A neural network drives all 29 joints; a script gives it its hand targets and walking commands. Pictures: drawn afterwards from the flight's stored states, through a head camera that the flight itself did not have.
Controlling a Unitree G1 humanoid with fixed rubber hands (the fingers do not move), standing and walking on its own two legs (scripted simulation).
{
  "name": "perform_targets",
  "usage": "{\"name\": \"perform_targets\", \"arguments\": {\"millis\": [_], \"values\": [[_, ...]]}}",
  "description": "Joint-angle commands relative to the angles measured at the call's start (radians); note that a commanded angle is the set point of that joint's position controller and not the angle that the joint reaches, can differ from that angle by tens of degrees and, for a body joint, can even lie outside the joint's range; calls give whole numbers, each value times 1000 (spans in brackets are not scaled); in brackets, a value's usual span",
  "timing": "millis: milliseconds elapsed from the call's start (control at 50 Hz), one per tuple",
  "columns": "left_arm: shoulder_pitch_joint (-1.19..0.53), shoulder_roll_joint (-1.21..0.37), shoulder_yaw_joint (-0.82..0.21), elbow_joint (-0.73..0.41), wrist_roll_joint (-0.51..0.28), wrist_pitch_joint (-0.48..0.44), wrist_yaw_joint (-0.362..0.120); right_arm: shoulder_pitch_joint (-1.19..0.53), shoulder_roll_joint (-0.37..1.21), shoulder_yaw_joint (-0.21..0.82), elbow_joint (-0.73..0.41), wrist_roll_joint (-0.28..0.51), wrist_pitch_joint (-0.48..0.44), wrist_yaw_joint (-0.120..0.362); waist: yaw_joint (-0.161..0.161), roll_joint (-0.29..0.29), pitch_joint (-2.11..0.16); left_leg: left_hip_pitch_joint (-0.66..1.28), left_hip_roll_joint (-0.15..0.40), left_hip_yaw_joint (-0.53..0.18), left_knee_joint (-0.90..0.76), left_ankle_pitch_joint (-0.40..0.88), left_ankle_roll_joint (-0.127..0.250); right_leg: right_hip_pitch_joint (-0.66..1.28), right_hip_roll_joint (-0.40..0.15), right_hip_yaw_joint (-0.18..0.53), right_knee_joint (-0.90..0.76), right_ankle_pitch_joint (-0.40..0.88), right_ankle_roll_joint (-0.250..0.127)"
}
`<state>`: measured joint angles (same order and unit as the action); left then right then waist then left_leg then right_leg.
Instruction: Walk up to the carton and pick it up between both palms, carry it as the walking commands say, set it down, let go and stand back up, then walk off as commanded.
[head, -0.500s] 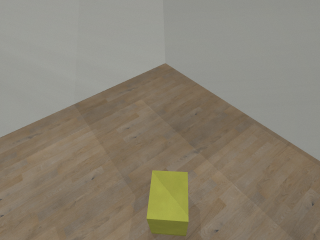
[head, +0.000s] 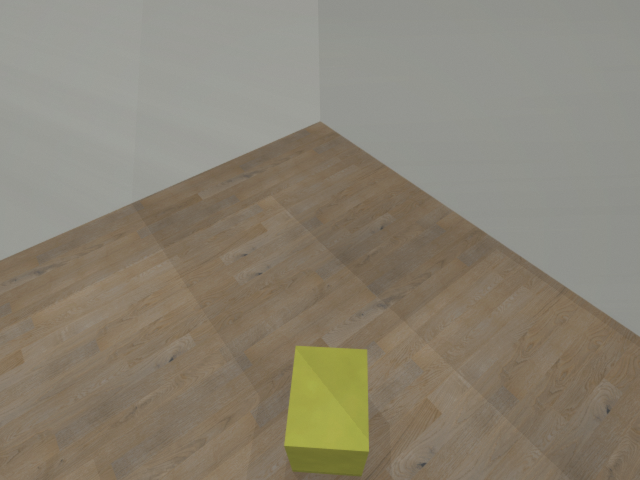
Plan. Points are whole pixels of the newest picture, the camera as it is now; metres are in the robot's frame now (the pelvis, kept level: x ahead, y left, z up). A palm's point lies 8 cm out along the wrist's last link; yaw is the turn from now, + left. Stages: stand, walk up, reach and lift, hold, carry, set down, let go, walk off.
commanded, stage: stand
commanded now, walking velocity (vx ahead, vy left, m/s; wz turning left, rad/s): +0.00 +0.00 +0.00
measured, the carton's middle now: (329, 412) +0.41 +0.00 -0.63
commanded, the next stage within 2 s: reach and lift in 0.52 s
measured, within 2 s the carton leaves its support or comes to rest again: neither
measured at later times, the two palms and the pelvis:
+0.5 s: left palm out of the picture +0.04 +0.26 -0.12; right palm out of the picture +0.02 -0.24 -0.14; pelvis -0.01 +0.00 +0.00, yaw +0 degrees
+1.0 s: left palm out of the picture +0.15 +0.24 -0.14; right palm out of the picture +0.14 -0.23 -0.15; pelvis -0.04 +0.00 -0.03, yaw +0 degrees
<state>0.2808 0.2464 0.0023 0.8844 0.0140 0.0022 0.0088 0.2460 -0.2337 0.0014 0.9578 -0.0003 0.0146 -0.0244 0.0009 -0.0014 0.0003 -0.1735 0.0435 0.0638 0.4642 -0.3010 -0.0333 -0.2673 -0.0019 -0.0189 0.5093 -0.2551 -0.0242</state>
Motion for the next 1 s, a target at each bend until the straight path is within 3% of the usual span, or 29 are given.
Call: {"name": "perform_targets", "arguments": {"millis": [0, 60, 80, 120, 180, 240, 260, 280, 400, 420, 480, 500, 520, 540, 560, 580, 600, 640, 660, 680, 700, 760, 780, 800, 820, 840, 860, 880, 980], "values": [[23, 71, 41, 14, 7, -8, 15, 43, -57, -39, -20, -15, 4, -1, 0, 3, -29, 88, 67, -19, -54, 117, 49, 14, -111, 141, -147, 207, -38], [4, 73, 43, 10, 6, -14, 15, 53, -71, -38, -5, -17, 3, -6, -3, -69, -13, 43, 73, -41, -68, 113, 48, 17, -104, 126, -156, 213, -28], [13, 42, 30, 27, 4, -12, 11, 57, -62, -40, 9, -18, 2, -1, -3, 12, 32, 58, 71, -39, -85, 105, 45, -22, -99, 144, -154, 208, -27], [-4, 71, 39, 19, 4, -10, 11, 52, -92, -43, 22, -17, -2, -3, -1, 61, 7, 60, 83, -46, -100, 127, 54, 0, -81, 108, -129, 165, -18], [43, 65, 46, 28, 3, -16, 16, 49, -67, -32, 29, -10, -5, 0, 15, -17, -21, 58, 85, -50, -104, 153, 59, 63, -76, 92, -128, 208, -13], [23, 68, 43, 24, -1, -19, 11, 50, -71, -35, 33, -15, -8, -4, 0, 28, -22, 48, 74, -43, -88, 114, 52, 39, -104, 132, -135, 226, -30], [45, 68, 49, 26, 5, -11, 15, 46, -53, -27, 34, -12, -4, -6, 12, -36, 9, 55, 72, -36, -92, 106, 55, 27, -92, 116, -147, 222, -20], [44, 68, 46, 23, 2, -17, 15, 44, -57, -28, 30, -11, -5, -9, 11, 20, -13, 46, 77, -46, -77, 127, 55, 37, -107, 139, -144, 260, -30], [51, 74, 43, 28, -1, -15, 16, 53, -54, -21, 55, -8, -2, -4, 9, -43, 14, 47, 67, -44, -90, 83, 49, 20, -108, 158, -185, 193, -28], [69, 67, 45, 27, 3, -18, 14, 40, -54, -22, 42, -11, -3, -6, 7, 9, -28, 77, 66, -31, -94, 117, 48, 46, -99, 149, -166, 230, -31], [48, 61, 43, 42, 0, -16, 20, 49, -50, -29, 36, -9, -3, -4, 7, -84, -20, 54, 74, -39, -89, 111, 53, 44, -101, 140, -160, 228, -22], [49, 62, 45, 40, -2, -18, 20, 66, -44, -29, 45, -8, -8, -7, 1, 1, -37, 66, 78, -40, -89, 141, 44, 48, -103, 135, -147, 229, -26], [-302, 47, 49, -311, -54, 39, -15, -285, -155, -72, -306, 63, 22, -15, -29, 55, -39, -312, -26, -40, 58, -171, 55, -118, -31, 76, -12, -123, -13], [-549, 91, 20, -465, -88, 84, -22, -565, -133, -82, -583, 79, 79, -10, -53, 47, -53, -286, -36, -21, 75, -206, 67, -78, -23, 46, -7, -190, -10], [-493, 82, -2, -405, -78, 161, -23, -501, -127, -88, -529, 47, 158, 1, -31, -6, 8, -327, -28, -25, 58, -241, 77, -45, 0, 11, 4, -194, 4], [-406, 123, 40, -349, -61, 230, -19, -366, -132, -88, -406, 34, 243, 4, -32, 63, 42, -361, -10, -16, 19, -272, 80, -26, 1, -34, 33, -185, 3], [-367, 112, 19, -316, -51, 285, -23, -294, -125, -78, -356, 34, 308, 21, -34, 61, 80, -384, -4, -28, -13, -270, 82, 15, 15, -47, 47, -151, -1], [-314, 101, 34, -359, -22, 383, -9, -169, -137, -83, -304, 34, 411, 45, -13, 162, 59, -418, 0, -39, -26, -234, 56, 82, 24, -18, 92, -30, 11], [-240, 110, 32, -316, -18, 417, -13, -117, -118, -84, -263, 28, 443, 45, -10, 81, 47, -412, -6, -29, -17, -164, 56, 83, 24, -6, 67, 17, 22], [-156, 107, 46, -280, 2, 447, -20, -46, -129, -104, -253, 1, 468, 34, 20, 86, 46, -412, -4, -47, -22, -90, 42, 134, 13, 10, 67, 97, 20], [-164, 70, 49, -318, -3, 433, -39, -101, -101, -116, -373, 8, 439, 40, 13, 24, -8, -364, -35, -41, 37, 22, 51, 83, 6, 36, 39, 138, 14], [-244, 37, 37, -360, -6, 376, -49, -159, -77, -126, -414, 7, 380, 45, -41, 72, -27, -355, -56, -61, 115, 190, 45, -4, 13, 45, 92, 272, 8], [-260, 30, 30, -392, -13, 340, -60, -241, -78, -97, -484, -12, 348, 56, -8, -2, -86, -351, -44, -80, 115, 221, 51, -10, 23, 45, 122, 287, 16], [-289, 44, 71, -410, 3, 311, -68, -230, -74, -132, -480, -8, 325, 56, -6, 59, -162, -365, -57, -76, 157, 222, 53, 19, 12, 70, 144, 322, 11], [-275, 46, 85, -378, 30, 286, -61, -221, -63, -107, -461, -18, 299, 62, 21, 46, -155, -380, -59, -71, 153, 213, 49, -22, 22, 47, 172, 304, 29], [-279, 31, 84, -375, 23, 249, -50, -210, -48, -100, -439, -9, 268, 71, -2, 49, -215, -388, -57, -90, 214, 342, 38, -72, 18, 53, 236, 421, 24], [-286, 18, 107, -361, 21, 227, -55, -204, -47, -107, -417, -27, 243, 64, 9, 7, -277, -390, -69, -84, 243, 311, 40, -107, 13, 63, 244, 386, 27], [-362, 9, 97, -394, 35, 206, -42, -258, -56, -141, -418, -24, 229, 63, -28, 82, -270, -423, -64, -88, 265, 291, 24, -166, 16, 60, 277, 359, 25], [-543, 42, 107, -376, -29, 178, -50, -440, -57, -147, -517, 8, 192, 21, -15, -38, -332, -571, -86, -65, 348, 103, 56, -181, 8, 59, 335, 233, 39]]}}
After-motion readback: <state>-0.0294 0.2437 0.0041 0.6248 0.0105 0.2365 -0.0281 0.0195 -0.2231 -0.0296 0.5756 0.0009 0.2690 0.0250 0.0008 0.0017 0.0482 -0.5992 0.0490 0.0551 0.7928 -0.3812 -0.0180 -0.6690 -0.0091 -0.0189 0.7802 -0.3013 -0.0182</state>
